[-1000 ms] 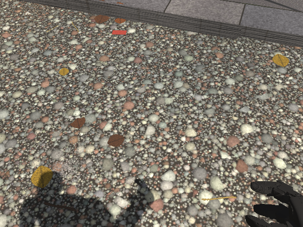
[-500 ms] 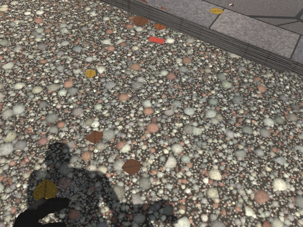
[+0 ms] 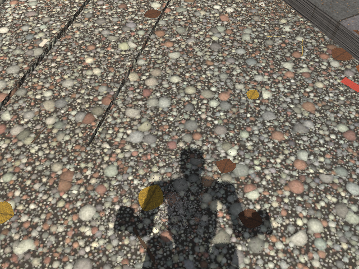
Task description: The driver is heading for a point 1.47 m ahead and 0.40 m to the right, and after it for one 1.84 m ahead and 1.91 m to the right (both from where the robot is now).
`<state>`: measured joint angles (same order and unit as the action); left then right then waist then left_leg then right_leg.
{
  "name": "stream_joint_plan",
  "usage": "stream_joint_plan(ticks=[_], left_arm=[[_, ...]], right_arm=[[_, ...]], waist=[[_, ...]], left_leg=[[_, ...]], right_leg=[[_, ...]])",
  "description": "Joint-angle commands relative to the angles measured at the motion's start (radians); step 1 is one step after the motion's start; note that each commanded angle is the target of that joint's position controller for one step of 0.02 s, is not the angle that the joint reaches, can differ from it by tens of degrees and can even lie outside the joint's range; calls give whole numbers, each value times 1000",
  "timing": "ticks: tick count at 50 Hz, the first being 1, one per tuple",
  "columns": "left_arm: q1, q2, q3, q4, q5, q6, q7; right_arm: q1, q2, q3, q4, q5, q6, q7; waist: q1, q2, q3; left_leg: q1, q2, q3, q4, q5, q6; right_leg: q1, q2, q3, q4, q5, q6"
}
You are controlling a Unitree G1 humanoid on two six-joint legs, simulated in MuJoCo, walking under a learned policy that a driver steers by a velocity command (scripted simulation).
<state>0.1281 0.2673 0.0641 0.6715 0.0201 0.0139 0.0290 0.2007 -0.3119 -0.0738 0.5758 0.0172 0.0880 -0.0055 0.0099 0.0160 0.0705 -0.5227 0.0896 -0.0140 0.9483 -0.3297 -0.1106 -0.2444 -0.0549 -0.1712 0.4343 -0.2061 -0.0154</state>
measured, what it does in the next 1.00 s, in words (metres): steps on the spot, turning right: left foot, then right foot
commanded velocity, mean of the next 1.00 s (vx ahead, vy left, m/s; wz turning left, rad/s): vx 0.01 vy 0.00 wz -0.42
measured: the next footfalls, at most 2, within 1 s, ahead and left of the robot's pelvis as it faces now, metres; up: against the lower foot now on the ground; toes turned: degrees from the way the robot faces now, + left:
left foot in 0.08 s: +0.05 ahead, +0.15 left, +0.00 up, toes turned +3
right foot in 0.56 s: +0.04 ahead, -0.10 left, +0.00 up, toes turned -24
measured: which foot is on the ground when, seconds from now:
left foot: up 0.00-0.06, down 0.08-0.58, up 0.60-1.00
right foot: down 0.00-0.10, up 0.12-0.54, down 0.56-1.00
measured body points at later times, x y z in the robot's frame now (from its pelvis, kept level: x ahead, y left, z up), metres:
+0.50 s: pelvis +0.02 +0.03 -0.01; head +0.06 +0.01 +0.44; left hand +0.22 +0.27 -0.10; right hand +0.12 -0.27 -0.11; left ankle +0.01 +0.14 -0.74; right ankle +0.01 -0.09 -0.71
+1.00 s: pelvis +0.07 -0.01 -0.01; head +0.08 -0.03 +0.44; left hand +0.36 +0.10 -0.08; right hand +0.03 -0.31 -0.13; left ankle +0.16 +0.10 -0.73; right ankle +0.00 -0.08 -0.74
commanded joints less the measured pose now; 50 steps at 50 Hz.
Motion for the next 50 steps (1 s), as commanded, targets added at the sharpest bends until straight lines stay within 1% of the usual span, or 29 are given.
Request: stream_joint_plan(ticks=[1,3,4,5,6,7,8,9,10,12,15,18,20,24,27,28,29,30,31,32,33,34,36,38,40,45,46,48,50], left_arm=[[8,199,58,-43,-26,-17,-16],[-10,177,41,-26,-56,-19,-23],[29,119,17,2,-61,-28,-31],[70,25,-24,0,-16,-40,-50],[92,-7,-41,-19,5,-46,-66],[29,101,-11,-10,-18,-35,-56],[7,159,13,-20,-42,-24,-48],[31,184,30,2,-49,-10,-32],[65,202,43,15,-46,6,-17],[127,180,50,30,-51,28,2],[106,125,41,-2,-47,42,12],[54,71,18,-61,-37,42,-13],[38,61,11,-96,-36,41,-32],[59,90,25,-130,-38,55,-49],[107,103,46,-134,-45,70,-49],[176,144,69,-115,-40,68,-34],[257,295,114,-120,-40,59,-12],[242,361,116,-148,0,33,-23],[226,295,98,-152,-1,6,-40],[206,273,87,-139,-12,-9,-36],[145,250,82,-142,-36,-10,-26],[72,225,71,-157,-50,-2,-15],[27,215,64,-182,-36,9,1],[46,226,67,-180,-35,12,9],[38,207,55,-179,-30,12,16],[29,89,-3,-135,11,0,-3],[34,89,-7,-121,17,-5,-13],[14,132,3,-108,16,-12,-21],[78,208,33,-94,-12,-13,-19]], right_arm=[[-43,-49,-9,-89,-9,-18,3],[43,-34,-8,-42,-14,-20,4],[92,-49,-9,-12,-17,-23,1],[142,-98,-12,0,-24,-26,-9],[44,-121,-3,-12,-51,-31,-17],[14,-65,5,-21,-74,-44,-9],[-18,-100,-6,-5,-76,-54,-8],[-35,-145,-25,3,-62,-59,-14],[-54,-145,-26,8,-43,-64,-20],[-100,-89,-9,10,-43,-70,-31],[-119,-39,0,26,-46,-70,-48],[-101,-64,-14,49,-44,-64,-56],[-98,-96,-29,56,-40,-62,-51],[-113,-134,-50,71,-13,-70,-27],[-125,-133,-58,90,13,-71,-8],[-76,-106,-55,116,11,-71,1],[-95,-65,-43,83,-23,-75,3],[-202,-28,-25,-3,-47,-86,-6],[-252,-88,-40,9,-36,-88,-8],[-263,-76,-38,2,-19,-93,-15],[-224,-80,-41,26,-23,-94,-27],[-191,-107,-50,38,-33,-93,-36],[-142,-93,-48,64,-39,-92,-30],[-136,-66,-38,75,-31,-92,-26],[-113,-57,-28,99,-25,-86,-23],[-103,-25,-1,119,-17,-79,-1],[-102,-31,-1,119,-14,-80,4],[-117,-73,-11,95,-8,-82,7],[-96,-96,-14,91,10,-92,13]], waist=[[22,-161,-155],[-35,-153,-172],[-53,-109,-184],[-31,60,-271],[14,266,-276],[-54,167,-255],[-45,179,-183],[-48,179,-150],[-43,191,-115],[-7,161,-90],[-9,118,-89],[-34,103,-115],[-38,100,-125],[-19,114,-130],[27,87,-143],[52,2,-169],[76,-273,-177],[73,-383,-269],[111,-185,-282],[79,-148,-222],[31,-71,-174],[-8,-77,-153],[-35,-99,-180],[-31,-87,-193],[-21,-109,-210],[6,-161,-191],[13,-168,-168],[10,-177,-105],[44,-181,-93]], left_leg=[[95,-60,54,-169,-63,44],[268,-94,57,-449,80,102],[453,-88,26,-606,250,131],[691,102,-186,-596,541,168],[617,298,-308,-545,647,330],[494,272,-259,-577,511,385],[451,235,-205,-592,443,370],[438,220,-172,-605,396,356],[400,224,-138,-618,410,348],[344,212,-56,-637,446,335],[393,213,18,-644,396,319],[453,240,57,-626,414,327],[451,269,74,-618,449,336],[443,306,114,-570,520,305],[400,282,189,-428,472,213],[320,215,245,-270,418,153],[12,89,306,80,39,51],[-247,-85,103,320,-386,6],[-292,-65,-32,391,-371,20],[-298,-64,-58,376,-282,48],[-292,-44,-78,312,-179,57],[-257,-37,-85,252,-97,58],[-163,-74,-75,225,-5,40],[-132,-104,-79,130,39,23],[-106,-92,-62,45,78,5],[127,-22,-33,-159,108,18],[171,-28,-17,-190,101,29],[183,-49,13,-259,56,58],[154,-98,75,-291,0,105]], right_leg=[[113,-249,188,-87,319,-215],[81,-235,186,-1,379,-181],[-27,-199,155,50,307,-114],[-177,-115,95,183,-28,-7],[-282,-64,93,257,-399,70],[-238,-67,169,354,-411,93],[-281,-35,163,467,-384,94],[-341,-16,165,579,-368,98],[-367,-9,192,668,-342,105],[-367,9,198,795,-271,122],[-413,-22,181,738,-163,142],[-385,-50,155,573,-135,136],[-338,-57,129,493,-155,114],[-244,-37,79,370,-175,53],[-84,10,41,170,-69,-12],[66,38,80,73,69,-56],[292,-157,405,8,568,-168],[350,-330,798,-51,580,-390],[353,-332,717,-85,488,-386],[301,-283,644,-87,420,-334],[246,-226,572,-79,371,-275],[186,-191,526,-76,359,-237],[119,-140,489,-68,405,-219],[109,-113,491,-58,380,-211],[124,-118,448,-41,372,-202],[5,-117,384,-56,266,-193],[-21,-123,381,-66,220,-194],[-33,-132,388,-52,171,-192],[8,-148,445,-104,-335,-190]])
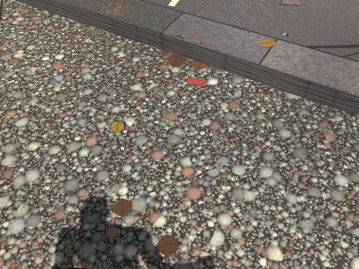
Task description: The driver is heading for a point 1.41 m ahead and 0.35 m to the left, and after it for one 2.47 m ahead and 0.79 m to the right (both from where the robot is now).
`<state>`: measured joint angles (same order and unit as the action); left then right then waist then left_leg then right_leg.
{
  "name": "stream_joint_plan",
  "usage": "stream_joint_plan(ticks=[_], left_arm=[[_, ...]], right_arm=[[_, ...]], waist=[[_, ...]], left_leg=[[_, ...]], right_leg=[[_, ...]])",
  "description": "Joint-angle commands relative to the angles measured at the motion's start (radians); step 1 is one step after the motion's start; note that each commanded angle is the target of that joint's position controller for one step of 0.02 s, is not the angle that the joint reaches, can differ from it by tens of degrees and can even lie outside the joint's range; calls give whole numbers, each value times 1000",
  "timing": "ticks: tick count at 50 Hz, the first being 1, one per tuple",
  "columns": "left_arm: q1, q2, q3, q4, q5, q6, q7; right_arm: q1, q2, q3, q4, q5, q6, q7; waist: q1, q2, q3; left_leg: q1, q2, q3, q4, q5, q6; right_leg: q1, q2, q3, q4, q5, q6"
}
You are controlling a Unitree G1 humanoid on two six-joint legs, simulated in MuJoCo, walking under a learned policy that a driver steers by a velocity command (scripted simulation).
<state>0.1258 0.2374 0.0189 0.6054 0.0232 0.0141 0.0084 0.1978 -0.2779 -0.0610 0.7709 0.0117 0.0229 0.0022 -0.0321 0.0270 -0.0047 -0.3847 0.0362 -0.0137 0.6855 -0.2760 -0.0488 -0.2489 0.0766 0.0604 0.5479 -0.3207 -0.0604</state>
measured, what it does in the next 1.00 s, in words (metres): goes down, turning left: left foot, then right foot 0.03 m lower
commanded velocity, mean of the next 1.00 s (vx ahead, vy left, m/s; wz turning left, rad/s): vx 0.80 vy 0.00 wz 0.31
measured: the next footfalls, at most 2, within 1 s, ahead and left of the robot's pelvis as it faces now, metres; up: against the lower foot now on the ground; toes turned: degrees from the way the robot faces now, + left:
left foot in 0.08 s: +0.02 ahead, +0.12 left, +0.00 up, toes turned +3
right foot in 0.52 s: +0.49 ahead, -0.01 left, -0.03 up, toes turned +34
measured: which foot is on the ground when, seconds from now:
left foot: up 0.00-0.06, down 0.08-0.52, up 0.54-0.88, down 0.90-1.00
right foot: down 0.00-0.10, up 0.12-0.50, down 0.52-0.90, up 0.92-1.00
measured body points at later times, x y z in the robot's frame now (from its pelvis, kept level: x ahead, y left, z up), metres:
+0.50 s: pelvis +0.28 +0.06 -0.03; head +0.32 +0.09 +0.41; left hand +0.49 +0.37 -0.05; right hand +0.31 -0.23 -0.14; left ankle -0.01 +0.11 -0.73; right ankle +0.45 -0.03 -0.76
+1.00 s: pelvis +0.65 +0.27 -0.05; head +0.67 +0.28 +0.40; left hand +0.55 +0.52 -0.18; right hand +0.93 +0.12 -0.12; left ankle +0.66 +0.42 -0.76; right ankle +0.54 +0.07 -0.65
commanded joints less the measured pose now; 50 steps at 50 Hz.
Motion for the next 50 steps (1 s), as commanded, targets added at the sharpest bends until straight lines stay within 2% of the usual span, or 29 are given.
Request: stream_joint_plan(ticks=[1,4,5,6,7,8,10,13,17,22,23,25,26,27,28,29,30,32,34,38,40,42,44,45,46,47,48,49,50], left_arm=[[103,248,81,-19,-24,-17,3],[71,192,75,-22,-42,-50,14],[16,158,68,-54,-47,-65,13],[-115,109,55,-124,-57,-86,9],[-215,103,48,-179,-67,-119,9],[-199,122,51,-168,-72,-149,3],[-208,119,51,-158,-42,-182,-19],[-217,102,50,-147,-31,-182,-46],[-327,49,35,-179,-36,-181,-70],[-260,164,89,-154,-75,-175,-36],[-197,193,105,-147,-80,-174,-25],[154,223,125,-76,-85,-155,4],[376,265,121,-42,-72,-138,10],[357,342,125,-18,-13,-149,-20],[320,230,110,-14,-20,-144,-27],[284,173,97,14,-23,-133,-24],[261,164,88,37,-11,-126,-29],[216,113,64,69,-2,-130,-31],[231,90,52,94,-31,-132,-36],[195,193,82,86,-61,-136,-2],[245,249,95,93,-60,-140,-4],[292,232,86,115,-70,-133,-8],[313,246,81,124,-46,-117,-12],[293,214,67,107,-24,-119,-14],[510,15,13,98,-52,-125,-13],[482,55,11,92,-108,-124,-5],[345,123,33,69,-124,-117,6],[256,136,35,56,-100,-109,11],[231,125,35,51,-73,-97,7]], right_arm=[[-86,-132,-28,-104,26,-36,11],[39,-83,-20,-53,43,-78,26],[144,-113,-32,-14,40,-95,27],[296,-180,-58,37,38,-114,29],[398,-240,-75,39,19,-138,42],[385,-195,-62,28,0,-150,43],[384,-145,-51,10,10,-145,36],[377,-54,-13,6,29,-102,7],[296,-122,-27,-22,24,-75,-37],[278,-132,-48,-17,51,-85,-42],[283,-144,-56,-12,39,-76,-37],[232,-144,-57,-44,4,-65,-19],[240,1,-9,-69,-41,-79,-6],[410,84,23,-124,60,-98,-15],[323,-24,11,-82,81,-101,-29],[179,-71,5,-98,58,-106,-25],[72,-58,10,-118,29,-112,-20],[16,-28,15,-150,23,-121,-1],[-25,7,32,-178,13,-122,5],[-174,-30,53,-248,-29,-156,40],[-205,-69,39,-249,-6,-162,50],[-183,-122,11,-246,6,-158,36],[26,-185,-36,-207,7,-149,12],[245,-217,-55,-177,5,-139,-6],[314,-315,-66,-159,-22,-134,-2],[329,-264,-57,-146,-15,-132,12],[251,-201,-42,-134,0,-131,11],[183,-154,-30,-125,-4,-128,12],[131,-116,-23,-115,-24,-129,15]], waist=[[89,-197,23],[29,-131,112],[-6,-50,99],[-63,145,81],[-129,278,94],[-116,167,87],[-98,49,54],[-58,54,67],[-57,106,121],[-13,119,89],[20,125,31],[190,114,-209],[235,-104,-376],[104,-618,-475],[148,-420,-290],[165,-264,-111],[147,-83,-10],[69,-96,54],[37,-121,74],[16,-55,148],[24,-58,135],[0,-69,110],[-137,-82,-44],[-249,-83,-172],[-116,279,-402],[-129,364,-418],[-121,249,-202],[-98,111,-82],[-52,83,-31]], left_leg=[[-23,-36,69,-18,-116,75],[-45,5,7,-93,-185,196],[57,44,-108,-150,-252,247],[241,139,-414,-351,-465,345],[510,275,-846,-534,-507,456],[633,291,-852,-509,-383,445],[728,215,-693,-454,-168,397],[615,131,-503,-458,18,338],[165,53,-381,-537,61,293],[225,58,-413,-403,320,185],[267,51,-417,-289,498,171],[83,4,-393,144,553,129],[-152,-83,-335,494,-94,131],[-407,-136,-253,810,-336,102],[-500,-40,-199,841,-204,100],[-508,-13,-146,823,-121,109],[-460,8,-131,793,-95,118],[-383,50,-155,628,-81,128],[-401,72,-121,521,-133,123],[-175,50,-68,83,206,53],[83,-6,-31,7,335,36],[156,-12,-55,-50,339,47],[422,-57,6,-34,202,77],[715,39,-59,40,104,107],[931,363,-592,-124,-313,263],[864,390,-940,-405,-612,278],[733,362,-816,-444,-554,246],[588,335,-641,-425,-353,231],[453,316,-520,-419,-190,238]], right_leg=[[8,-308,272,-243,-438,-149],[-1,-343,293,-167,-457,-140],[-94,-282,197,-42,-382,-104],[-315,-109,-31,232,-229,-12],[-652,6,-27,513,-186,35],[-784,-22,60,608,-180,25],[-848,-47,65,622,-84,27],[-738,-69,21,440,36,60],[-325,10,-83,91,248,104],[-67,-26,32,-90,343,109],[15,-12,10,-93,294,97],[493,-104,42,11,182,45],[809,-286,238,122,-79,15],[887,-547,895,-204,-315,-153],[754,-481,892,-307,-530,-159],[587,-416,698,-311,-406,-139],[414,-361,574,-316,-215,-142],[227,-301,448,-325,-39,-178],[181,-299,432,-345,26,-202],[-97,-233,271,-416,123,-167],[-199,-254,262,-483,127,-151],[-92,-261,231,-403,257,-109],[-80,-192,159,-39,587,-45],[-267,-151,145,274,539,-1],[-449,-54,102,730,-169,34],[-547,-68,120,898,-143,22],[-646,-109,80,947,-68,22],[-640,-160,58,907,-1,14],[-582,-197,58,861,36,12]])
Over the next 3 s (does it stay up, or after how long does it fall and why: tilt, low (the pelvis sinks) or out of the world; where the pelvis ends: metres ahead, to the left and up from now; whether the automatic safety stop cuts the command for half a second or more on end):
stays up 2.13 -0.32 0.04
